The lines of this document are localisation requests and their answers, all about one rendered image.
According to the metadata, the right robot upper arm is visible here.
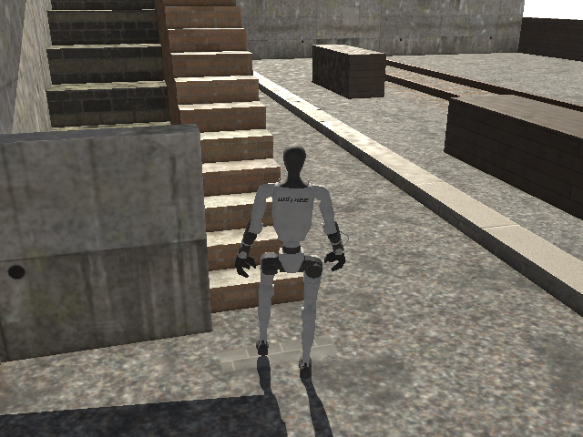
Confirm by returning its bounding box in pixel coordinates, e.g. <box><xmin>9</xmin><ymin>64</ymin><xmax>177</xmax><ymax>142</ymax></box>
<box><xmin>312</xmin><ymin>184</ymin><xmax>337</xmax><ymax>235</ymax></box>

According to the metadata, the robot left forearm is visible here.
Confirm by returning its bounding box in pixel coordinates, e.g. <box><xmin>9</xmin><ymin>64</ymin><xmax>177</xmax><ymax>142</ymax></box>
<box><xmin>237</xmin><ymin>219</ymin><xmax>257</xmax><ymax>259</ymax></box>

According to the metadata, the robot right forearm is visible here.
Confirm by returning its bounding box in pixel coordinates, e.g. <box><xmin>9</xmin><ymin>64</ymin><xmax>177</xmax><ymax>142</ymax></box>
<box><xmin>327</xmin><ymin>221</ymin><xmax>344</xmax><ymax>255</ymax></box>

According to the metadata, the robot right shin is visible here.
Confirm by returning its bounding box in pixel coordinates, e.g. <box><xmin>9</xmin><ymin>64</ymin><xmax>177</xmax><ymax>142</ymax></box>
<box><xmin>302</xmin><ymin>308</ymin><xmax>316</xmax><ymax>367</ymax></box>

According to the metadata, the robot right hand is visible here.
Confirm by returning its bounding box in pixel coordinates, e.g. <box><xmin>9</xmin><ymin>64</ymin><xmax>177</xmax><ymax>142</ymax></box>
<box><xmin>324</xmin><ymin>252</ymin><xmax>346</xmax><ymax>271</ymax></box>

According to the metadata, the robot left hand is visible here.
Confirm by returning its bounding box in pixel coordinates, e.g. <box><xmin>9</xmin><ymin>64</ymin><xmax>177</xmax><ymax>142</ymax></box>
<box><xmin>235</xmin><ymin>255</ymin><xmax>256</xmax><ymax>278</ymax></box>

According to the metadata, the robot right foot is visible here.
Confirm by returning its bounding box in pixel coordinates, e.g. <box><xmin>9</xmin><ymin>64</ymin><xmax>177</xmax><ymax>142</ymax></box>
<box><xmin>299</xmin><ymin>356</ymin><xmax>312</xmax><ymax>380</ymax></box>

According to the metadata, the left robot upper arm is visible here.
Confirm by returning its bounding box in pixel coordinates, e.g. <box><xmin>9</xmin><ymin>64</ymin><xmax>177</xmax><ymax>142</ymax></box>
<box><xmin>248</xmin><ymin>183</ymin><xmax>275</xmax><ymax>234</ymax></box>

